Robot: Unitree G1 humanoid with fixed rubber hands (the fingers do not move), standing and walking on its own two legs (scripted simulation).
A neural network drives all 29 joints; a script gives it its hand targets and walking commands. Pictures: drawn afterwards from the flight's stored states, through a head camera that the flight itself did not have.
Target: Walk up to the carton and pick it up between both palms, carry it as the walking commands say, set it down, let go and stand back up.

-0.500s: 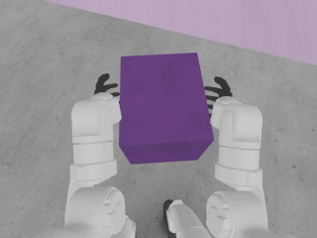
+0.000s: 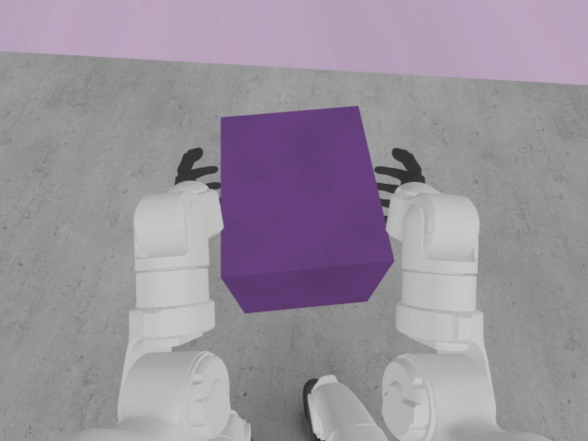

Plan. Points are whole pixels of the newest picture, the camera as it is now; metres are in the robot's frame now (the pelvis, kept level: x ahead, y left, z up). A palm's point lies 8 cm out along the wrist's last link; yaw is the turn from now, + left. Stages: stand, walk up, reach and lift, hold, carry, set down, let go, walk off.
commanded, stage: carry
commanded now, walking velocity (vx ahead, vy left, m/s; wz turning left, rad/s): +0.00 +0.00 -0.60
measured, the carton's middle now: (298, 215) +0.42 +0.00 +0.01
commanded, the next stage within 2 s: none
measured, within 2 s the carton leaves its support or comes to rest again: neither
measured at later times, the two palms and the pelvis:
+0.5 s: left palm (348, 249) +0.32 -0.05 +0.09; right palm out of the picture +0.26 -0.31 +0.09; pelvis -0.08 -0.08 +0.00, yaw -15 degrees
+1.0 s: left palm (512, 328) +0.24 -0.21 +0.09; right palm out of the picture +0.11 -0.45 +0.10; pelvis -0.15 -0.15 +0.00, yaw -30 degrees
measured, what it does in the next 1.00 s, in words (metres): walks backwards, turning right: right foot, then left foot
